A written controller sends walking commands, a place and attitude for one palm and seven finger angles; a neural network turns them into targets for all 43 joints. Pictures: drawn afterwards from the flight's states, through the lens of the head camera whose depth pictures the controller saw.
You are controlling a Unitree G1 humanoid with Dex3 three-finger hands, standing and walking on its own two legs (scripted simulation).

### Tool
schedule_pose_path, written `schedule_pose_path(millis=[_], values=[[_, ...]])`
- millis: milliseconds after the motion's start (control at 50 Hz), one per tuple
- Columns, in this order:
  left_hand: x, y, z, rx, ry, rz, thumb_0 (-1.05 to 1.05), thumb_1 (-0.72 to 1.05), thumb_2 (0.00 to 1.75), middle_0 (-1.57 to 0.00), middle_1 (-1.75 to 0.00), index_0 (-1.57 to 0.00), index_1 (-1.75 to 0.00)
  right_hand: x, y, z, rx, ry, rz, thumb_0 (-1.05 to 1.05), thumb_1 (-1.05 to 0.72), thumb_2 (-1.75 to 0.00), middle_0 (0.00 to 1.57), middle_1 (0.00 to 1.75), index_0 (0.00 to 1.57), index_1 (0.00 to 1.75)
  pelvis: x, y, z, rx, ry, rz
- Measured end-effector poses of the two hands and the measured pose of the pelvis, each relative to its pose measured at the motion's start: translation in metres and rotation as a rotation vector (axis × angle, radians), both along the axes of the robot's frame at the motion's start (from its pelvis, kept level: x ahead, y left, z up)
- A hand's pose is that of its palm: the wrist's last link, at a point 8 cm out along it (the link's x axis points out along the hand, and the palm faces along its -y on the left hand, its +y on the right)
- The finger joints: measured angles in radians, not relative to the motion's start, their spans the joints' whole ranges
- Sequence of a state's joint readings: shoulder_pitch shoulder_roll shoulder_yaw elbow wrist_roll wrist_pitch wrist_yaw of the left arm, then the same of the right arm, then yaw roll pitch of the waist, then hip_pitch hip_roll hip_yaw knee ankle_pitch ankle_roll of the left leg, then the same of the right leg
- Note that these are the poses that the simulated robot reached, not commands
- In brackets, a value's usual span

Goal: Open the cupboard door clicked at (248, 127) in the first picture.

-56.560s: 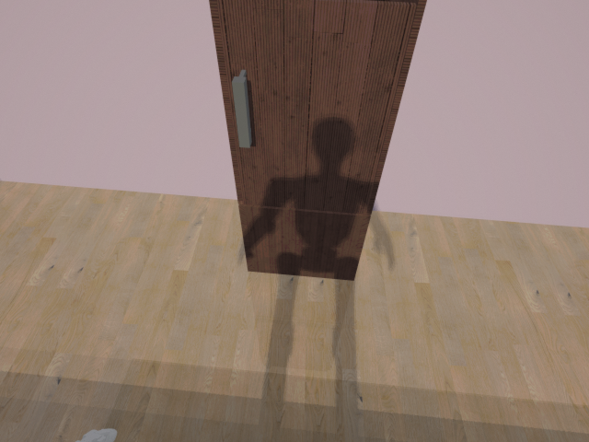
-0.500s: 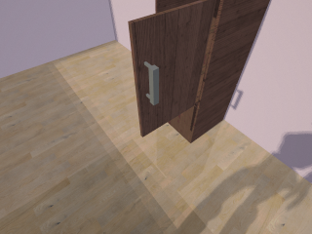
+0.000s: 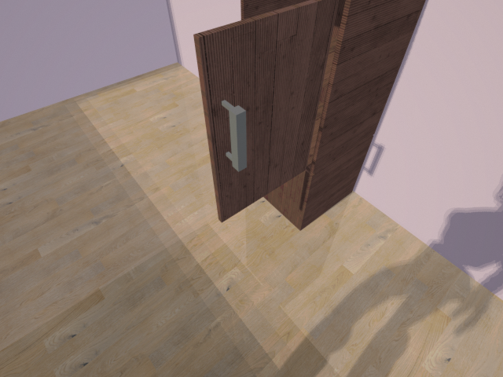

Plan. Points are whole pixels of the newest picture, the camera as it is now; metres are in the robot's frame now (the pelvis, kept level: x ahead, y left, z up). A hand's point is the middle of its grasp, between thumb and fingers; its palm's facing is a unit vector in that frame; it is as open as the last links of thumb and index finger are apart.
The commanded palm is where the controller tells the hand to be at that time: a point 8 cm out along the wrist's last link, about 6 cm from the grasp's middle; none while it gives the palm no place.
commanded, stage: look to check the result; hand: left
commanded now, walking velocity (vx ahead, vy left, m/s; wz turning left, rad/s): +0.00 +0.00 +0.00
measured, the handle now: (232, 136) +0.63 +0.08 +0.01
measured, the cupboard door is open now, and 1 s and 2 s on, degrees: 90 90 90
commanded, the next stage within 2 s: stand and wait in 0.36 s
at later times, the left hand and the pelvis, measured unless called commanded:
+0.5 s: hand out of the picture +0.01 +0.17 -0.17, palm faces +0.04 -0.98 -0.20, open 7.3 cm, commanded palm none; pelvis +0.01 -0.01 +0.00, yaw +0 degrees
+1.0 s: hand out of the picture +0.04 +0.18 -0.17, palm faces +0.02 -0.97 -0.24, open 7.3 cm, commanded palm none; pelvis +0.02 -0.01 +0.00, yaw +0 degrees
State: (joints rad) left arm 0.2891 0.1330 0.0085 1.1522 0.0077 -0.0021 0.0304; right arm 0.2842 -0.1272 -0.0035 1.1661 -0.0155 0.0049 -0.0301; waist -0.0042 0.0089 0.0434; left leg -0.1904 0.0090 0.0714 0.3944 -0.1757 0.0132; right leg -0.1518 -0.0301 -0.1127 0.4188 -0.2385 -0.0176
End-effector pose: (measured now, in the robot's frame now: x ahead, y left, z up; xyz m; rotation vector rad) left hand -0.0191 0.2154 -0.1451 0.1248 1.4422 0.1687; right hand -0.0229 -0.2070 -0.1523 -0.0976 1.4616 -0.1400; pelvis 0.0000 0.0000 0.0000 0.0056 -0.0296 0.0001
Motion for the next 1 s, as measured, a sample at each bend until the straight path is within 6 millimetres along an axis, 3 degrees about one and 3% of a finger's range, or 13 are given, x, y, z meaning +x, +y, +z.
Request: schedule_pose_path(millis=[240,1000], values=[[0.002,-0.004,0.000,0.000,0.003,0.005,0.00,0.91,0.90,-0.20,-0.30,-0.20,-0.30,0.018,-0.009,0.001,-0.013,-0.024,0.019,0.00,-0.91,-0.90,0.20,0.30,0.20,0.30,0.005,-0.005,0.001,-0.001,0.000,0.003],[0.051,0.016,0.009,0.055,-0.075,-0.036,0.00,0.91,0.90,-0.21,-0.30,-0.20,-0.30,0.059,-0.046,0.010,-0.074,-0.079,0.051,0.00,-0.90,-0.89,0.20,0.30,0.20,0.30,0.019,-0.012,0.003,0.000,0.003,0.004]])
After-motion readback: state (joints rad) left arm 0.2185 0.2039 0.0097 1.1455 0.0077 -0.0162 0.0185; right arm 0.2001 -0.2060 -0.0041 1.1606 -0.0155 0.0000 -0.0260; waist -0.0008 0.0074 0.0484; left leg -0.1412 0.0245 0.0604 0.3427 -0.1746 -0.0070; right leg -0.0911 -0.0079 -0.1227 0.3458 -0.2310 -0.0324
